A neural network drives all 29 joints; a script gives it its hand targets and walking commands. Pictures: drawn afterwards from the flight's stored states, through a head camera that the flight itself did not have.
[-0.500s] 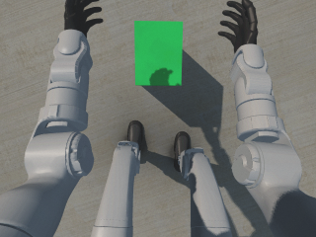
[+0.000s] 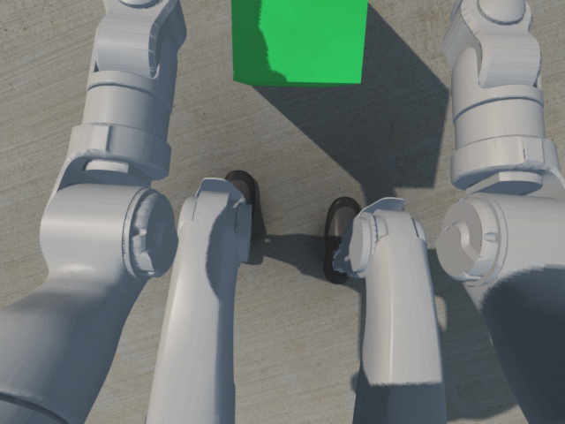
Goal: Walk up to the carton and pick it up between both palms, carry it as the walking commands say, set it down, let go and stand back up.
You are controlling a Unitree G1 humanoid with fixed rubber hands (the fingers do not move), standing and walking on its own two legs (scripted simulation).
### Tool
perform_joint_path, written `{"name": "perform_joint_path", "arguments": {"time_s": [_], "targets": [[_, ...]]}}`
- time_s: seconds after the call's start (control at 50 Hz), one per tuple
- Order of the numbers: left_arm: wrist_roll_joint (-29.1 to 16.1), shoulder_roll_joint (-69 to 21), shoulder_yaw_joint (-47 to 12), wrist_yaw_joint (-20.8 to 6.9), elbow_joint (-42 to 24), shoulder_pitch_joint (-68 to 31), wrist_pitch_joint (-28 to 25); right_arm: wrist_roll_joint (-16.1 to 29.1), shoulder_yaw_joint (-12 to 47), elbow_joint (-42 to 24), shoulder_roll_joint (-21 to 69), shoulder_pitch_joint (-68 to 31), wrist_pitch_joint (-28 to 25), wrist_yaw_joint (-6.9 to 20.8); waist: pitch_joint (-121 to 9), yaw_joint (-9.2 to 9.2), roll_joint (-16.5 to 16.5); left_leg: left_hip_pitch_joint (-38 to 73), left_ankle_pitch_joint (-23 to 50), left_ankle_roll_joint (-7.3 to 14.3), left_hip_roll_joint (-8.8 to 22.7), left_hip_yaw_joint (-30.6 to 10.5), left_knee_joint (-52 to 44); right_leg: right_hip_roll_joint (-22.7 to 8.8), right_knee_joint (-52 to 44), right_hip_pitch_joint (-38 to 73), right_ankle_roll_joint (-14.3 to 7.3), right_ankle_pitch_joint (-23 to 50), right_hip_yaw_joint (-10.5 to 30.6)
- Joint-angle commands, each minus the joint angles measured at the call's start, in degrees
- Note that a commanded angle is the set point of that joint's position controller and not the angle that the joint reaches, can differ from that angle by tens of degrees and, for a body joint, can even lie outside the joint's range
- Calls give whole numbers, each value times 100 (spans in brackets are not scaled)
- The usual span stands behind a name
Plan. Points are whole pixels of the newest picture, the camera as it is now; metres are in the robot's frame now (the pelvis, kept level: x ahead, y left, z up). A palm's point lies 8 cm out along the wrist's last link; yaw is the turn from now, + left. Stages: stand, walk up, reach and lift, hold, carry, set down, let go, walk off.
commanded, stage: reach and lift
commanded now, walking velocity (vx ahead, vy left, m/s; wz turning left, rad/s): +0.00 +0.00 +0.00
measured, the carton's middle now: (294, 13) +0.54 +0.05 -0.39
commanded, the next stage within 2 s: none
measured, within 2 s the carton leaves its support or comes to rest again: neither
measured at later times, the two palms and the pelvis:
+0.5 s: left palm out of the picture +0.52 +0.18 -0.30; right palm (410, 13) +0.54 -0.10 -0.30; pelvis -0.03 +0.00 -0.11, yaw -2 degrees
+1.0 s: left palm out of the picture +0.53 +0.18 -0.32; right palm (405, 6) +0.55 -0.10 -0.32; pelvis -0.02 +0.00 -0.13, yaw -2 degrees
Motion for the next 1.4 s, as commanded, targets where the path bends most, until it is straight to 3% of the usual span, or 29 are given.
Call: {"name": "perform_joint_path", "arguments": {"time_s": [0.0, 0.04, 0.06, 0.1, 0.16, 0.2, 0.26, 0.3, 0.34, 0.38, 0.46, 0.48, 0.52, 0.56, 0.62, 0.64, 0.66, 0.68, 0.72, 0.76, 0.84, 0.86, 0.88, 0.92, 1.0, 1.02, 1.16, 1.28, 1.38], "targets": [[-526, 1131, -242, 206, 288, -1865, -277, 782, 917, -198, -252, -2071, -194, -133, -8968, 209, -112, 3254, 2198, -6, -436, 553, 107, 746, 171, 1933, 200, 2116, 174], [-476, 1480, -119, 272, 274, -1839, -284, 1078, 948, -709, -472, -2771, -212, -182, -9817, 467, -294, 3771, 2338, 21, -469, 603, 386, 707, 421, 2365, 259, 2221, 111], [-517, 1509, -136, 254, 422, -2001, -335, 933, 856, -296, -540, -2550, -233, -179, -9270, 242, -345, 3629, 2563, -8, -444, 501, 517, 706, 602, 1818, 282, 2229, 36], [-390, 1320, -6, 276, 1026, -1812, -257, 862, 789, 406, -705, -2363, -159, -227, -8885, 356, -332, 3291, 1963, -61, -396, 652, 510, 682, 510, 1841, 200, 1592, 72], [-860, 1313, -198, 300, -294, -2942, -418, 820, 698, -474, -893, -3002, -269, -301, -9536, -115, -274, 3821, 2494, -121, -419, 557, 916, 677, 696, 1836, 136, 1943, 139], [-780, 1403, -150, 224, 746, -2759, -371, 811, 807, 386, -687, -2926, -181, -252, -8079, 8, -370, 2930, 1578, -11, -418, 614, 858, 666, 755, 1306, 135, 1234, 148], [-801, 1271, -367, 205, 678, -2885, -364, 721, 507, 404, -1150, -3103, -255, -225, -8049, -138, 116, 3400, 1688, -128, -422, 467, 1125, 647, 1068, 644, 106, 1084, 58], [-794, 1270, -242, 73, 1115, -3095, -361, 1001, 803, 837, -741, -2994, -173, -82, -6984, 82, 123, 2800, 1104, -79, -340, 554, 1097, 621, 983, 275, 58, 626, 186], [-600, 1202, -170, 27, 1744, -2736, -311, 702, 509, 1325, -838, -2804, -160, -6, -6335, -173, -71, 2299, 483, -91, -390, 497, 1078, 559, 1077, -80, 101, 216, 47], [-549, 1062, -190, 11, 992, -3065, -432, 640, 510, 886, -776, -3243, -302, 63, -6416, -93, 8, 2594, 1121, -123, -375, 297, 1224, 637, 1322, -187, 81, 742, 107], [-450, 1163, 32, -111, 1648, -2790, -430, 671, 580, 973, -1041, -3147, -355, 127, -6127, -16, -166, 2240, 1200, -170, -293, 386, 1544, 540, 1506, -29, 173, 770, 158], [-199, 1165, 146, -108, 1968, -2439, -415, 650, 637, 1128, -945, -3024, -357, 128, -6215, 253, -77, 2204, 1327, -124, -330, 509, 1561, 587, 1572, 13, 211, 855, 178], [-356, 1508, -28, -50, 1135, -3006, -574, 584, 499, 489, -1139, -3394, -486, 64, -6880, -48, -91, 2734, 1531, -128, -368, 454, 1670, 632, 1638, 235, 218, 1058, 78], [-438, 1379, -120, -28, 1307, -2970, -636, 845, 883, 671, -599, -3364, -440, 50, -7258, 342, -110, 2875, 2033, -52, -338, 468, 1750, 640, 1721, 288, 222, 1349, 176], [-823, 1483, -349, 8, 732, -3254, -724, 1146, 1186, 116, -750, -3690, -507, -1, -8347, 302, -9, 3552, 2707, -87, -296, 544, 2108, 653, 1905, 574, 188, 1822, 160], [-1106, 1143, -716, -25, 857, -3016, -656, 1265, 1248, 119, -641, -3293, -487, 28, -8433, 20, -194, 3530, 2846, -35, -298, 418, 1958, 681, 1981, 880, 223, 2142, 78], [-847, 1351, -471, 11, 1074, -2926, -701, 1341, 1359, 207, -498, -3433, -474, 3, -8082, 529, 131, 3339, 2607, -69, -292, 554, 1964, 688, 1926, 622, 168, 1876, 173], [-941, 1351, -445, -40, 877, -2832, -688, 1135, 1168, 356, -664, -3091, -458, -22, -7970, 162, -127, 2930, 2626, -127, -267, 558, 2023, 668, 1926, 816, 233, 2071, 161], [-1006, 1614, -291, 55, 1066, -2904, -708, 969, 968, 199, -802, -3163, -474, -121, -7947, -16, -389, 2967, 2438, -79, -319, 484, 1939, 657, 1907, 744, 260, 1934, 57], [-942, 1319, -329, -17, 1578, -2438, -634, 900, 882, 963, -605, -2594, -360, -122, -7302, 51, -43, 2524, 1897, -75, -286, 528, 1830, 630, 1812, 362, 135, 1357, 118], [-782, 1330, -271, -9, 1285, -2728, -616, 672, 782, 796, -625, -2718, -329, -68, -7178, -21, -11, 2563, 1766, -115, -313, 572, 1827, 671, 1809, 372, 123, 1276, 128], [-825, 1344, -284, -41, 1408, -2602, -599, 776, 983, 666, -547, -2909, -337, -46, -7257, 147, -364, 2456, 1853, -47, -330, 516, 1767, 662, 1875, 338, 211, 1376, 67], [-720, 1148, -323, -45, 1426, -2497, -604, 886, 1067, 680, -191, -2814, -309, -17, -7358, 305, -112, 2586, 2026, -54, -315, 607, 1846, 699, 1830, 579, 158, 1566, 213], [-635, 1476, -144, 30, 1167, -2763, -644, 702, 780, 461, -627, -3076, -368, -44, -7113, 239, -103, 2585, 1696, -121, -324, 568, 1786, 662, 1926, 310, 191, 1224, 108], [-888, 435, -604, -179, 1493, -2564, -630, 903, 1260, 364, 95, -3113, -378, 109, -6982, 198, -178, 2586, 1789, -9, -386, 451, 1803, 697, 1808, 180, 154, 1216, 144], [-745, 594, -518, -161, 1615, -2486, -572, 669, 853, 981, -77, -2666, -324, 89, -6742, -27, -8, 2538, 1454, -63, -356, 583, 1718, 702, 1791, 229, 166, 974, 68], [-913, -161, -696, -266, 1186, -2983, -603, 428, 1118, 172, 387, -3246, -475, 85, -7027, -177, -119, 2780, 1968, -152, -462, 471, 1934, 746, 1913, 722, 171, 1473, 99], [-380, -1928, -902, -749, 1394, -2895, -404, 312, 1340, 462, 2251, -3269, -344, 632, -6392, 49, -35, 2406, 1732, -104, -607, 596, 1917, 851, 1931, 169, 162, 1362, 58], [-878, -4577, -1669, -1574, 1232, -3924, -88, 386, 1829, 542, 4464, -3872, -137, 1387, -6095, -317, -41, 2102, 1516, -160, -647, 517, 2049, 826, 2074, -27, -17, 1141, 6]]}}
